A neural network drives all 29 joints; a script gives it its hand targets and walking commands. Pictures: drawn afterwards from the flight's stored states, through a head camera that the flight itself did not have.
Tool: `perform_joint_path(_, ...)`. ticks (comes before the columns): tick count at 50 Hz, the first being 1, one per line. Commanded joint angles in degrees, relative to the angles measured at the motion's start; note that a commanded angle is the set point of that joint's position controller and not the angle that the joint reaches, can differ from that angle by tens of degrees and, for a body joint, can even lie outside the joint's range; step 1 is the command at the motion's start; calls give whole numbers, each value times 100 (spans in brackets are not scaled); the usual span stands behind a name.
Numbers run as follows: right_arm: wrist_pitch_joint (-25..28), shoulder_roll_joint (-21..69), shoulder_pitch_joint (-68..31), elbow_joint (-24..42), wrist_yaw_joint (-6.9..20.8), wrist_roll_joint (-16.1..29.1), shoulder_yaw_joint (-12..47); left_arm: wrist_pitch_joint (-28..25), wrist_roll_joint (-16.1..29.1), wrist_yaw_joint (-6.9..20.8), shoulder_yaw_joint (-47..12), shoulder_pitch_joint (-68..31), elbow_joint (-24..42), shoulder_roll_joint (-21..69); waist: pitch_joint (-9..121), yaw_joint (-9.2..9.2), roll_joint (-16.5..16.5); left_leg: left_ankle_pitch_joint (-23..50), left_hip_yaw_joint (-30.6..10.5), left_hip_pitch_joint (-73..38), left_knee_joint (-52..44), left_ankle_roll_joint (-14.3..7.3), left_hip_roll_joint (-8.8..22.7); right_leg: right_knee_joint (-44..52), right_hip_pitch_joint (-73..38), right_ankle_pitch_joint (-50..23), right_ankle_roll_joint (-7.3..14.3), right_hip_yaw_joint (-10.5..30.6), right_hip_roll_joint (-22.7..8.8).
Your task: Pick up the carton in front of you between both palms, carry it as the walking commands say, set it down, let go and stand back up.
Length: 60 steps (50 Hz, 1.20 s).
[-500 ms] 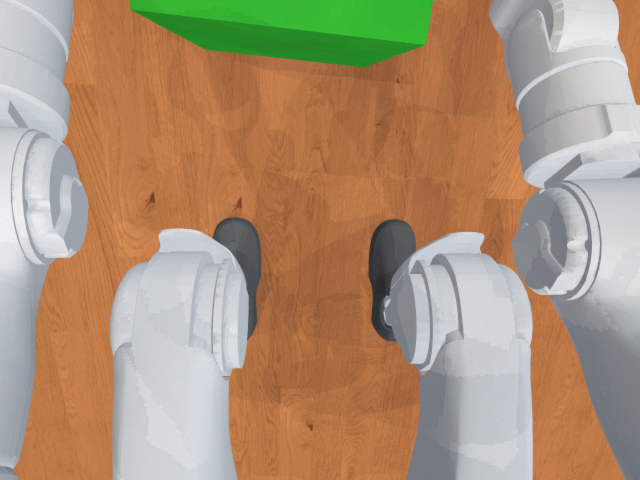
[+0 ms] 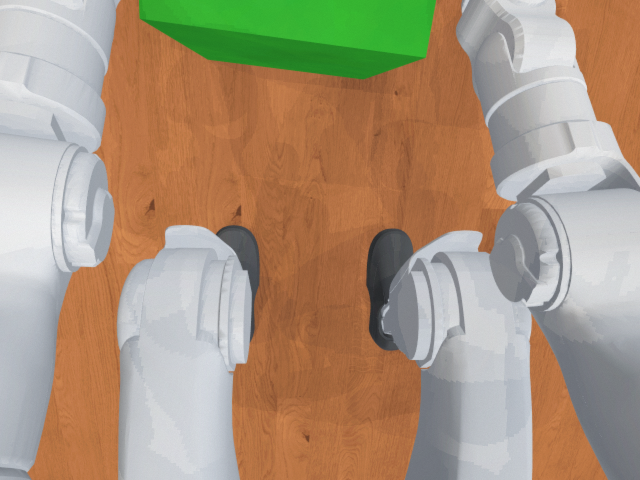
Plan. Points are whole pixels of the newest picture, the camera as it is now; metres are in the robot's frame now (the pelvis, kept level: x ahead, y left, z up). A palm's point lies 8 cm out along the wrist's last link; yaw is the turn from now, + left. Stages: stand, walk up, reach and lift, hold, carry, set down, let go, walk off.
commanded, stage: reach and lift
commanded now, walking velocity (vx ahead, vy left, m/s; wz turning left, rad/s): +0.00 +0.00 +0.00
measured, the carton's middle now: out of the picture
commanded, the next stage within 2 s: none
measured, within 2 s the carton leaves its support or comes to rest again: leaves its support in 0.38 s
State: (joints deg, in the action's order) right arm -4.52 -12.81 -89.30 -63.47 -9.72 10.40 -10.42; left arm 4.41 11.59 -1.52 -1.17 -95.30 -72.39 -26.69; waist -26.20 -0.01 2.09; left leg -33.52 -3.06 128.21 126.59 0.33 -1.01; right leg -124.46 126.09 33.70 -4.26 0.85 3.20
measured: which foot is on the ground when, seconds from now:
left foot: down 0.00-1.00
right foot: down 0.00-1.00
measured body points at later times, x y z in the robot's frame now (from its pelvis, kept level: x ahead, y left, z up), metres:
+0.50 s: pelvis +0.01 +0.00 +0.00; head +0.36 +0.05 +0.27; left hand +0.57 +0.20 -0.14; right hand +0.57 -0.10 -0.13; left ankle +0.11 +0.12 -0.34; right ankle +0.12 -0.14 -0.34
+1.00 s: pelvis -0.01 -0.01 +0.12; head +0.27 +0.03 +0.47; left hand +0.51 +0.19 +0.05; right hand +0.52 -0.11 +0.05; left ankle +0.11 +0.12 -0.34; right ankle +0.12 -0.14 -0.34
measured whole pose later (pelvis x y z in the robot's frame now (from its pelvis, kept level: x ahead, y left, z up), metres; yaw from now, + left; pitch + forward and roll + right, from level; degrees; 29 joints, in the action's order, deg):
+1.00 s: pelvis -0.01 -0.01 +0.12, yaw +3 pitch +44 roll -2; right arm -23.2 3.9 -62.4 -34.5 -4.7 -13.1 -32.2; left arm 24.0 -15.2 0.1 24.9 -67.0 -42.9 -4.9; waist 7.3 0.0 1.9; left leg -26.1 -3.7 118.1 100.3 1.8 -2.8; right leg -100.1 116.4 27.7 -3.8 3.3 4.1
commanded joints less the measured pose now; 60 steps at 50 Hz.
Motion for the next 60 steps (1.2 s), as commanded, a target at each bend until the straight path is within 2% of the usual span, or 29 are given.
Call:
perform_joint_path(1, 45, 452, -1805, 538, 119, -191, 21, -38, -150, 181, -73, -2010, 592, 523, 6701, -23, -457, 1619, 270, -3280, -1106, 77, -94, 705, -3345, -1719, 125, -538, 221)
perform_joint_path(2, -4, 1133, -2019, 562, 270, -315, 57, 34, -189, 356, -193, -2209, 611, 1311, 6580, -73, -482, 1554, 270, -3287, -1100, 63, -140, 704, -3328, -1666, 146, -546, 262)
perform_joint_path(4, -166, 3117, -2571, 734, 770, -562, 221, 203, -288, 887, -456, -2613, 685, 3354, 6351, -68, -499, 1534, 287, -3267, -1056, 26, -258, 629, -3041, -1590, 215, -583, 395)
perform_joint_path(5, -276, 3755, -2737, 847, 1025, -683, 248, 305, -415, 1152, -371, -2499, 753, 4142, 6187, -19, -496, 1515, 341, -3142, -1025, 10, -318, 587, -2924, -1522, 237, -593, 423)
perform_joint_path(8, -556, 4678, -2768, 968, 1480, -797, 352, 524, -543, 1645, -193, -2201, 1014, 5208, 5831, 91, -300, 1453, 455, -2642, -950, -72, -388, 542, -2742, -1377, 275, -609, 464)
perform_joint_path(11, -666, 5121, -2594, 1111, 1651, -678, 469, 658, -488, 1814, -247, -2052, 1347, 5591, 6000, 143, -247, 1567, 450, -2621, -922, -128, -401, 478, -2665, -1491, 331, -633, 486)
perform_joint_path(15, -723, 5637, -2759, 1538, 1694, -291, 838, 729, -250, 1801, -518, -2200, 2053, 5973, 7186, 205, -231, 2242, 468, -3335, -882, -121, -424, 407, -2797, -1983, 344, -695, 507)
perform_joint_path(20, -831, 6390, -2979, 2434, 1590, 239, 1589, 845, 89, 1571, -1125, -2600, 3599, 6589, 10066, 304, -538, 3904, 542, -5358, -878, 14, -474, 496, -3236, -3000, 253, -799, 577)
perform_joint_path(22, -954, 6590, -2994, 2881, 1553, 233, 1757, 975, 99, 1499, -1288, -2640, 4043, 6795, 11082, 291, -771, 4444, 557, -6058, -896, 56, -514, 652, -3189, -3164, 204, -816, 611)
perform_joint_path(24, -1069, 6685, -2979, 3244, 1494, 62, 1932, 1125, -29, 1406, -1337, -2400, 4133, 7141, 11561, 258, -805, 4534, 633, -6176, -990, 97, -544, 820, -3062, -3150, 158, -798, 649)
perform_joint_path(26, -1162, 6662, -2770, 3367, 1483, -103, 1916, 1295, -255, 1326, -1156, -1804, 3875, 7419, 11278, 292, -785, 4152, 661, -5934, -1283, 112, -609, 1057, -2959, -2874, 153, -770, 697)
perform_joint_path(28, -1249, 6678, -2512, 3150, 1542, -365, 1700, 1414, -522, 1348, -897, -1340, 3461, 7644, 10388, 238, -704, 3315, 679, -5225, -1671, 145, -668, 1360, -2818, -2353, 182, -759, 715)
perform_joint_path(32, -1426, 6652, -2011, 2397, 1631, -1117, 856, 1566, -1155, 1534, -109, -886, 2473, 7791, 8582, 10, -528, 1515, 741, -3607, -2334, 107, -731, 2061, -2730, -1192, 277, -726, 715)
perform_joint_path(35, -1548, 6571, -1771, 1993, 1670, -1605, 250, 1652, -1573, 1637, 438, -896, 2094, 7693, 7978, -83, -549, 844, 760, -3244, -2707, 41, -728, 2457, -2714, -726, 334, -703, 711)
perform_joint_path(37, -1567, 6576, -1810, 1961, 1705, -1734, 103, 1666, -1756, 1664, 646, -924, 2032, 7672, 8055, -43, -541, 766, 763, -3370, -2904, 15, -729, 2641, -2822, -671, 339, -680, 713)
perform_joint_path(40, -1580, 6706, -1974, 2092, 1773, -1716, 185, 1663, -1889, 1659, 756, -927, 2060, 7731, 8443, 66, -441, 801, 757, -3695, -3168, -5, -738, 2870, -3103, -678, 316, -664, 716)
perform_joint_path(46, -1755, 7210, -1802, 2403, 1965, -1487, 738, 1781, -1767, 1657, 377, -805, 2597, 8085, 9493, 186, -327, 1237, 780, -4649, -3587, 15, -777, 3274, -3712, -974, 223, -663, 731)
perform_joint_path(53, -1899, 7627, -1195, 2788, 2127, -1186, 1430, 1939, -1417, 1695, -354, -317, 3263, 8671, 10113, 144, -376, 1949, 757, -5642, -3984, 104, -807, 3704, -4445, -1582, 195, -631, 762)
perform_joint_path(60, -1890, 7798, -264, 2791, 2196, -1160, 1669, 1941, -1307, 1633, -714, 474, 3420, 9000, 9471, 76, -446, 2009, 643, -6199, -4572, 155, -828, 4280, -4928, -1632, 236, -497, 768)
